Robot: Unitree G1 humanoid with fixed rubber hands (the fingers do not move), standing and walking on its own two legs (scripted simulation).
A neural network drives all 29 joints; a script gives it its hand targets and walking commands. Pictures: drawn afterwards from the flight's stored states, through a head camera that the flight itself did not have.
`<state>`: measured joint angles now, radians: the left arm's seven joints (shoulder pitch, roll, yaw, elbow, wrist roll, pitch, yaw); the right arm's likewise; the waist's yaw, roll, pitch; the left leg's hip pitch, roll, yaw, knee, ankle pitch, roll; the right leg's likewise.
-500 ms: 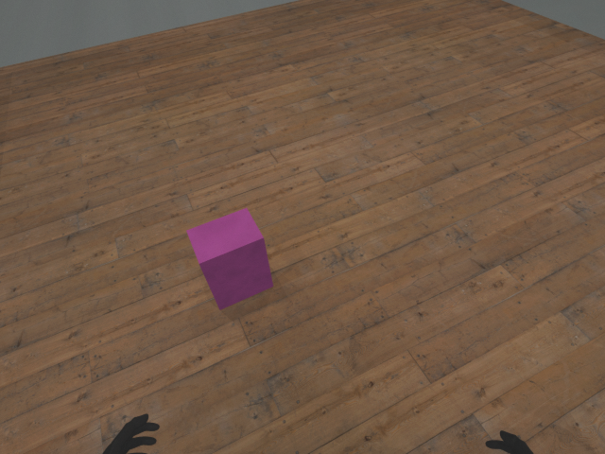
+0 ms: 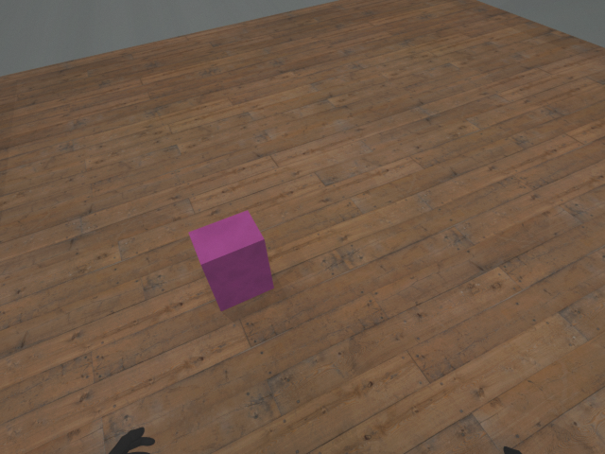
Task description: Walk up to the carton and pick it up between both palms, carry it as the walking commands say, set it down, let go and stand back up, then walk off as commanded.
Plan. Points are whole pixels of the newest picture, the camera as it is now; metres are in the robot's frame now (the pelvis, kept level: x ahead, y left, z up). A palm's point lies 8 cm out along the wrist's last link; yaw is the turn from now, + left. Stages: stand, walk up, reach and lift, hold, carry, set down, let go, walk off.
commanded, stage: stand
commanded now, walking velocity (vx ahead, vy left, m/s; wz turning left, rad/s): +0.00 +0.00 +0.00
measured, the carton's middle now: (234, 262) +0.86 +0.34 -0.61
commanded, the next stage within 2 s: walk up in 0.10 s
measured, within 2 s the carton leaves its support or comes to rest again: neither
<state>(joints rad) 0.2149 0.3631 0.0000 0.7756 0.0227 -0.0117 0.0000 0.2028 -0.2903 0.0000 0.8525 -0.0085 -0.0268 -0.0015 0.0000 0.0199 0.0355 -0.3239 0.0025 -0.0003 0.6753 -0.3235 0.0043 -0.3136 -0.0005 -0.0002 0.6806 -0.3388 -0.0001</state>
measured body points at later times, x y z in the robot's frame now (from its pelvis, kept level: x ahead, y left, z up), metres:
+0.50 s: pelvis +0.01 +0.01 +0.02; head +0.01 +0.00 +0.47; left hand +0.07 +0.31 -0.09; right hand +0.11 -0.25 -0.12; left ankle +0.01 +0.16 -0.64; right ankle +0.02 -0.12 -0.72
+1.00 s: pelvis +0.14 +0.20 +0.03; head +0.17 +0.25 +0.47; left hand +0.19 +0.47 -0.12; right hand +0.22 -0.07 -0.08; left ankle +0.12 +0.25 -0.72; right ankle +0.15 -0.01 -0.60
